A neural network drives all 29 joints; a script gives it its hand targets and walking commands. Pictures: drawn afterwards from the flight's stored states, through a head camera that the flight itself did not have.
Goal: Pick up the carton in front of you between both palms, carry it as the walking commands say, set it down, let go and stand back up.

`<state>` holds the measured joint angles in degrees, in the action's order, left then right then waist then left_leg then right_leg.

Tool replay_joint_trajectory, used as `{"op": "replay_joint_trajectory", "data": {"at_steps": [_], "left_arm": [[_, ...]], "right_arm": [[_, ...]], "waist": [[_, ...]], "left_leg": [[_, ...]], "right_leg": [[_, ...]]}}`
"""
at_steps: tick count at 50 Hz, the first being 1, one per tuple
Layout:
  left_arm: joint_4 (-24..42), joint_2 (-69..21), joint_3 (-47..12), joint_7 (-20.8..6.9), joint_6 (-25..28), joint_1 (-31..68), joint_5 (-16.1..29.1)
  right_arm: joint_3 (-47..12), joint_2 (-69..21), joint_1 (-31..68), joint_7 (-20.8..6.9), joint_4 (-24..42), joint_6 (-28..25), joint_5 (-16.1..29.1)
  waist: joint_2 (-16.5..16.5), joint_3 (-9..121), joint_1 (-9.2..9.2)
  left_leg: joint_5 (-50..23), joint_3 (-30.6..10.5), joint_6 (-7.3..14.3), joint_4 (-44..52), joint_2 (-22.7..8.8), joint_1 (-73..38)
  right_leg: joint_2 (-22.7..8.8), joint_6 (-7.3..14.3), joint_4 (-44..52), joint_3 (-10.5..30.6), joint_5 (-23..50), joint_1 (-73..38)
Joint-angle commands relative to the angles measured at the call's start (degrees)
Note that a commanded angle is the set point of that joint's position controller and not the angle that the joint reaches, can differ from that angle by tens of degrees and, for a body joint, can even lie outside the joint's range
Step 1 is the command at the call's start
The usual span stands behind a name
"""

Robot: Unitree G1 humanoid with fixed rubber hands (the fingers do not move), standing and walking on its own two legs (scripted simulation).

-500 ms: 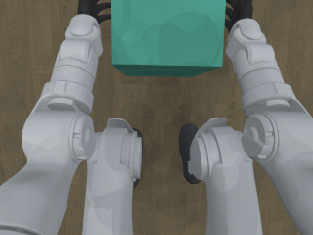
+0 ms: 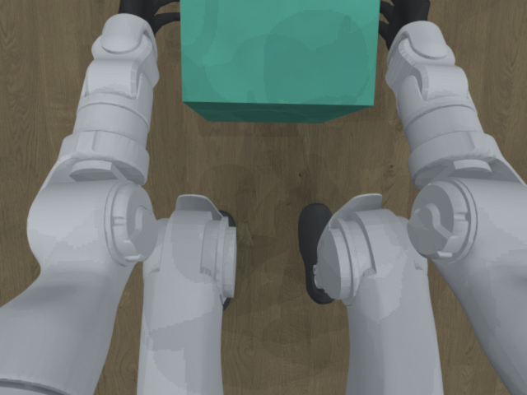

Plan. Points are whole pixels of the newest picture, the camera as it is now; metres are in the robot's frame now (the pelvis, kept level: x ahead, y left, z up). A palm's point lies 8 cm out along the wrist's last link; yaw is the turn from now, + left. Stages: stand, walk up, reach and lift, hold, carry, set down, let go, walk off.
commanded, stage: set down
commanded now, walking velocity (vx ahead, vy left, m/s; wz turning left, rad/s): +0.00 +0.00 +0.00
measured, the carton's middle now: (271, 43) +0.53 +0.01 -0.23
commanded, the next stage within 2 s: let go in 1.32 s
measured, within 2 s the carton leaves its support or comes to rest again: neither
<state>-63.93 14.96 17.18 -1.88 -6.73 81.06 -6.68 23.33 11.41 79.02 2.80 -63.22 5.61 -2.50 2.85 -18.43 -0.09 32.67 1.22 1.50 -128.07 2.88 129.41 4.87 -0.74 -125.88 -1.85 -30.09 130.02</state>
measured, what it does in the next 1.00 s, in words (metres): rises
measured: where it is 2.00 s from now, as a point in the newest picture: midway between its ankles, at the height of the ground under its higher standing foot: (268, 274)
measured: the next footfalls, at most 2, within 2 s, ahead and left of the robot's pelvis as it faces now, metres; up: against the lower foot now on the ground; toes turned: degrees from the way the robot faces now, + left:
none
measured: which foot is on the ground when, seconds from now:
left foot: down 0.00-1.00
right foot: down 0.00-1.00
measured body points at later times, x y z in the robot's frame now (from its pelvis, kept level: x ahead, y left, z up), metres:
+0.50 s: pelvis +0.02 +0.00 +0.03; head +0.35 +0.02 +0.32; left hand +0.55 +0.21 -0.11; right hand +0.54 -0.17 -0.11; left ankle +0.11 +0.10 -0.33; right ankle +0.13 -0.11 -0.33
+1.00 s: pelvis +0.03 +0.00 +0.16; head +0.34 +0.02 +0.48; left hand +0.55 +0.23 +0.05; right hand +0.53 -0.18 +0.05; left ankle +0.11 +0.10 -0.33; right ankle +0.13 -0.11 -0.33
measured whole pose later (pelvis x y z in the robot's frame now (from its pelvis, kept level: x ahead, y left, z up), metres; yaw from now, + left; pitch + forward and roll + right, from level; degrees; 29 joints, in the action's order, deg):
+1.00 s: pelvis +0.03 +0.00 +0.16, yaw +1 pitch +46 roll -1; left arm -48.8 20.5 12.5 -1.3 -8.1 61.8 4.4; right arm 13.8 11.0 57.2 6.8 -41.2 8.8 5.0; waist 0.1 2.0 -1.4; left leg 29.1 -0.7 0.8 -95.3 4.0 111.8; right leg 4.1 -0.2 -93.9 0.2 -27.6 112.0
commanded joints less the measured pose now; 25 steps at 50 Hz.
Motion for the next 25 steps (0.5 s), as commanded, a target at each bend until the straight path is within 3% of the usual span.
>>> {"op": "replay_joint_trajectory", "data": {"at_steps": [1,2,4,8,12,17,21,25], "left_arm": [[-0.8,-0.4,-3.4,-0.2,2.0,10.0,1.1],[-0.2,10.5,-2.7,3.0,3.3,7.3,2.9],[0.2,14.3,-5.5,5.5,5.2,10.8,7.8],[4.5,14.0,-11.9,5.6,7.3,14.3,15.8],[7.1,13.5,-16.1,4.9,7.4,13.2,20.8],[9.2,15.5,-14.5,5.6,6.1,6.2,21.0],[16.7,15.7,-11.8,6.0,3.9,2.8,18.4],[19.1,14.8,-8.3,5.4,1.2,0.5,15.4]], "right_arm": [[-5.0,-4.2,10.5,-1.7,-0.7,-1.2,0.8],[-4.5,6.4,7.4,1.1,-0.2,-2.4,2.5],[-6.9,9.4,8.5,3.8,1.1,-4.1,6.5],[-12.5,10.1,10.0,4.0,2.9,-6.1,13.4],[-15.0,11.3,9.3,4.0,7.4,-6.9,16.0],[-14.7,12.5,3.3,5.1,13.2,-5.8,15.7],[-13.7,11.3,-0.7,6.0,21.8,-3.3,14.0],[-11.7,9.0,-2.9,6.2,24.3,-0.2,11.6]], "waist": [[-4.0,46.3,2.38],[-4.0,47.8,2.35],[-4.2,51.2,1.62],[-5.6,56.6,0.08],[-6.0,65.0,-1.39],[-5.4,77.3,-0.91],[-5.3,85.9,-0.44],[-4.8,79.6,-0.28]], "left_leg": [[-6.2,-2.8,-1.0,13.0,0.0,-24.2],[-6.2,-2.9,-1.4,13.3,-0.6,-25.8],[-8.5,-3.4,-1.7,12.2,-1.2,-26.5],[-15.4,-4.5,-1.4,10.3,-2.2,-27.8],[-20.5,-4.9,-1.5,9.4,-2.4,-33.6],[-22.7,-3.2,-1.8,10.6,-1.3,-41.4],[-21.0,-1.5,-1.6,14.8,-0.1,-45.4],[-16.4,-0.6,-1.3,20.0,0.5,-41.1]], "right_leg": [[0.2,-1.0,8.0,0.3,3.1,-22.1],[-0.6,-1.3,8.3,0.4,3.3,-22.7],[-1.2,-1.4,7.8,1.1,5.9,-23.9],[-2.1,-0.8,6.1,1.6,12.8,-25.1],[-2.5,-0.6,5.5,1.0,16.9,-28.2],[-2.0,-1.0,6.9,-0.5,18.3,-35.1],[-1.0,-0.4,11.1,-1.2,17.8,-40.7],[-0.3,-0.1,16.3,-0.8,14.3,-40.1]]}}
